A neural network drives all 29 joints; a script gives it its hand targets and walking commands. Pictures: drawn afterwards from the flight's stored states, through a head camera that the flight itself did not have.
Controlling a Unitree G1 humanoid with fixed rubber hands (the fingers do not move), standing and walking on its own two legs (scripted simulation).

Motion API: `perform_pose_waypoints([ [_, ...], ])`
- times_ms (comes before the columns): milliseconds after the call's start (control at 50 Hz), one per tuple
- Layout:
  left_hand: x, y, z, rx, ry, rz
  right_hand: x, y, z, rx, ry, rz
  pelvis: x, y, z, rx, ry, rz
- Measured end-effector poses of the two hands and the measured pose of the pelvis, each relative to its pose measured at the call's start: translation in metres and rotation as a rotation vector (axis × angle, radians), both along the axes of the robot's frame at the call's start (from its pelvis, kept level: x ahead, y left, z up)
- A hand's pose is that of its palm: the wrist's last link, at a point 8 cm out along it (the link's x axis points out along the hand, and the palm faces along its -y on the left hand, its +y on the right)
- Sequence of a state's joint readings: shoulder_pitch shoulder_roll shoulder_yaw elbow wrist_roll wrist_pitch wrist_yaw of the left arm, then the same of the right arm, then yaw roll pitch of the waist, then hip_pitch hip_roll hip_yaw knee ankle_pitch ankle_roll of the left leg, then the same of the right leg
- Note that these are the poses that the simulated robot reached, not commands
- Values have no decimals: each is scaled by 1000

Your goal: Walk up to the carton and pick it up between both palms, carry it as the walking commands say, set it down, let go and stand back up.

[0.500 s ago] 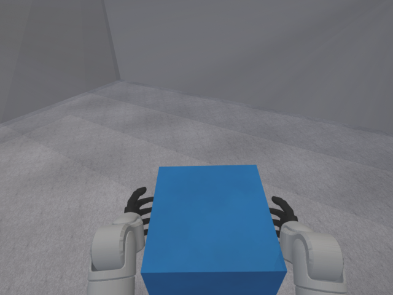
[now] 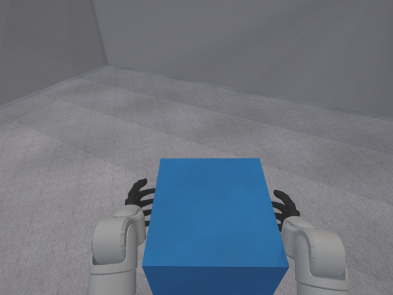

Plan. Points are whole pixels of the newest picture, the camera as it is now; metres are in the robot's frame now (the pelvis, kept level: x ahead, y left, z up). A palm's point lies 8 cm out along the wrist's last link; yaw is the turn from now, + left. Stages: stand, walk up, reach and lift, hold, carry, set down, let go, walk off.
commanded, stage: carry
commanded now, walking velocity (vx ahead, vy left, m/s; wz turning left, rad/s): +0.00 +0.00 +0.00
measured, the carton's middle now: (210, 238) +0.24 +0.00 +0.04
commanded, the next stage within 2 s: none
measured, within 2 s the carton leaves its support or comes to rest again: neither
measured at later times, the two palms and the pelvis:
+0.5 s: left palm out of the picture +0.07 +0.13 +0.06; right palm out of the picture +0.09 -0.16 +0.06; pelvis -0.16 -0.03 -0.03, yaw +3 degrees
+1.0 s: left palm out of the picture -0.03 +0.08 +0.10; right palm out of the picture -0.03 -0.21 +0.08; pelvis -0.27 -0.06 +0.00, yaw +0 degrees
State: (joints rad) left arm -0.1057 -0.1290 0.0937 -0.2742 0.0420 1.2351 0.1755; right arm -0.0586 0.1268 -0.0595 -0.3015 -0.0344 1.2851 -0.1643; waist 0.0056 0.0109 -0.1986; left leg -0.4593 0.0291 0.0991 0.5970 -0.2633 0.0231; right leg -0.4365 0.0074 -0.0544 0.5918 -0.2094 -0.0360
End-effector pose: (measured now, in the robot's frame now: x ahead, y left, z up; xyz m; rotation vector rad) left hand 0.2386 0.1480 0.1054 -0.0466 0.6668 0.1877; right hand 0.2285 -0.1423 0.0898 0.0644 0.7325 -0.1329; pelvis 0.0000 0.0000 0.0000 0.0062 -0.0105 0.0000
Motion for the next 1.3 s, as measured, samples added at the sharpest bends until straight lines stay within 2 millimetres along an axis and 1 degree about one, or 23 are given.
perform_pose_waypoints([
  [100, -19, -8, -8, -3, -5, -18, -24, -7, -7, 1, -5, -24, -33, -2, -7, -2, -19, -7],
  [200, -46, -13, -17, -21, -53, -25, -54, -13, -14, -10, -54, -34, -67, -6, -24, -1, -34, 2],
  [260, -71, -15, -26, -3, -56, -6, -71, -15, -26, 4, -57, -13, -87, -13, -36, 6, -30, 26],
  [320, -102, -13, -41, 24, -37, 38, -87, -13, -44, 26, -37, 32, -109, -21, -49, 23, -31, 26],
  [380, -133, -10, -60, 33, 42, 65, -108, -11, -61, 27, 37, 63, -129, -25, -46, 0, -62, 40],
  [400, -140, -11, -65, 19, 62, 58, -112, -12, -62, 23, 49, 61, -134, -26, -42, -7, -63, 49],
  [440, -152, -14, -64, 7, 68, 60, -124, -14, -56, -6, 50, 62, -145, -29, -35, -8, -54, 52],
  [520, -172, -19, -43, -55, -11, 54, -148, -19, -23, -48, -25, 51, -169, -35, -23, -11, -7, 50],
  [560, -180, -22, -34, -78, -22, 50, -158, -22, -8, -74, -40, 46, -182, -37, -12, 12, -9, 45],
  [640, -196, -28, -15, -54, -24, 23, -179, -28, 8, -59, -44, 26, -197, -37, 3, -8, 2, 41],
  [720, -210, -32, 8, -30, -83, 19, -196, -32, 20, -31, -102, 21, -211, -39, 4, 5, 16, 14],
  [780, -218, -39, 15, -10, -83, 11, -207, -39, 20, -8, -104, 9, -223, -43, 4, -7, 24, -3],
  [820, -226, -44, 13, -1, -57, 5, -216, -44, 16, 1, -77, 2, -232, -46, 5, -13, 12, 6],
  [940, -255, -59, -3, 13, 17, -10, -249, -58, -2, 12, -4, -9, -257, -56, 3, 0, 16, 6],
  [1020, -271, -67, -12, 14, 42, -16, -266, -67, -11, 17, 22, -18, -275, -63, 1, 6, 26, 7],
  [1180, -297, -76, -17, -7, -3, -17, -293, -76, -10, 3, -23, -26, -309, -72, -7, 8, 30, 6],
  [1300, -319, -79, -31, -45, -15, -38, -321, -79, -13, -42, -37, -42, -334, -72, -18, 6, -1, -5],
])
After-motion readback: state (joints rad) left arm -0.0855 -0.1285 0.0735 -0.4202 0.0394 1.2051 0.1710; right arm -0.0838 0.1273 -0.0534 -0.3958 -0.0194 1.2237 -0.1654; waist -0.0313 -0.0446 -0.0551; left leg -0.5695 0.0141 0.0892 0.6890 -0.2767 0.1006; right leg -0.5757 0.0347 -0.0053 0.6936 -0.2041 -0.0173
